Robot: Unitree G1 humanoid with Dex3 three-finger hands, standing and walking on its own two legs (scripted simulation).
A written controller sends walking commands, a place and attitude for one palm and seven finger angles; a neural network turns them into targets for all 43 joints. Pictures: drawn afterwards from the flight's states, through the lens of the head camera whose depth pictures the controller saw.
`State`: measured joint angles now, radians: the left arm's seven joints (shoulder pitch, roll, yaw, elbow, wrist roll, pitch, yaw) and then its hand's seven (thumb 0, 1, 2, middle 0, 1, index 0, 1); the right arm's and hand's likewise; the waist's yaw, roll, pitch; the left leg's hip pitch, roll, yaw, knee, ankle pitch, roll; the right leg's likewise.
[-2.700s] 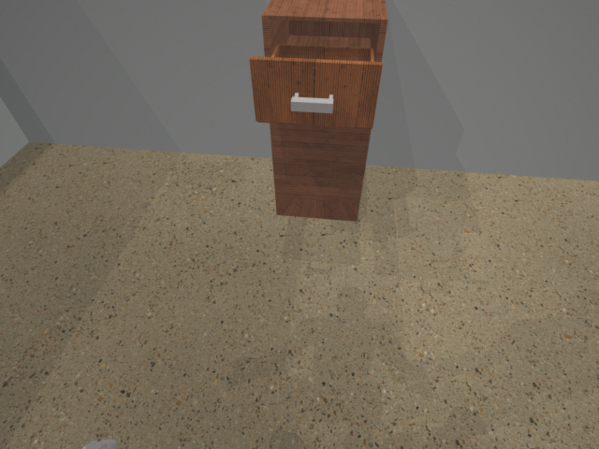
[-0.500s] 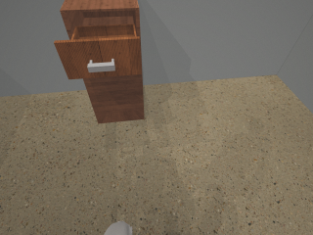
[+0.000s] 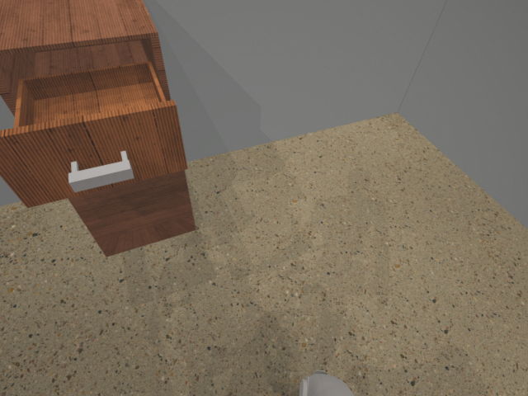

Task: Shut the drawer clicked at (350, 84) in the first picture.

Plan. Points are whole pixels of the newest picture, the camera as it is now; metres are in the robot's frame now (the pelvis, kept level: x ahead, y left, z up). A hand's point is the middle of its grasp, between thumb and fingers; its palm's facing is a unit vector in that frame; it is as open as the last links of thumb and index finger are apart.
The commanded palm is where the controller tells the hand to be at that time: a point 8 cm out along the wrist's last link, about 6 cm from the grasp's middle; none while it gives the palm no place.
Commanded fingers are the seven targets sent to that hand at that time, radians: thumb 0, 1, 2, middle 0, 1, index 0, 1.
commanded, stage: turn to face it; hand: left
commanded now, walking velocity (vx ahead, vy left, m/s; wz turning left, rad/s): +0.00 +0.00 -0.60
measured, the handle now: (101, 168) +0.50 +0.36 +0.01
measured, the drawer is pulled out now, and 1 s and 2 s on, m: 0.30 0.30 0.30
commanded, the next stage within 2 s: take the last steps up to it in 0.98 s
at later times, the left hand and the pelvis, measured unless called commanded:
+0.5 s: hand out of the picture +0.14 +0.17 -0.19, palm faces +0.17 -0.98 -0.12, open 7.4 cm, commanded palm none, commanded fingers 0.00 0.90 0.90 -0.20 -0.30 -0.20 -0.30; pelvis +0.06 +0.00 -0.02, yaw +8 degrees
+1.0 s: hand out of the picture +0.06 +0.20 -0.17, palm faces +0.37 -0.89 -0.28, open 7.4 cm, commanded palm none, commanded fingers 0.00 0.90 0.90 -0.20 -0.30 -0.20 -0.30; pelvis +0.07 -0.02 -0.01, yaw +19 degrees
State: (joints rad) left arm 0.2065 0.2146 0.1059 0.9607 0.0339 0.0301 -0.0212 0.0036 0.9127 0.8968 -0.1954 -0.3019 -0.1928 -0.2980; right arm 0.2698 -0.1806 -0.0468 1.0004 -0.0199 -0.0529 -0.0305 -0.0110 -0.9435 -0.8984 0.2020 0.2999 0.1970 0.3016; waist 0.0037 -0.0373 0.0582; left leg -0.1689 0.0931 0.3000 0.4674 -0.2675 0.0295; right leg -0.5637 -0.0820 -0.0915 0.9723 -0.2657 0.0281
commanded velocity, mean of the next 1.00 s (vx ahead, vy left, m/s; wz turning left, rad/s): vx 0.00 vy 0.00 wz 0.44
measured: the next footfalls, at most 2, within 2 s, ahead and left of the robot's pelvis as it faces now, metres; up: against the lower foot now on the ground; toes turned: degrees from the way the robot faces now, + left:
right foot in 0.14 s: +0.14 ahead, -0.13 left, +0.00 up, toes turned -10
left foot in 0.50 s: +0.08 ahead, +0.10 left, +0.00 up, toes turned +16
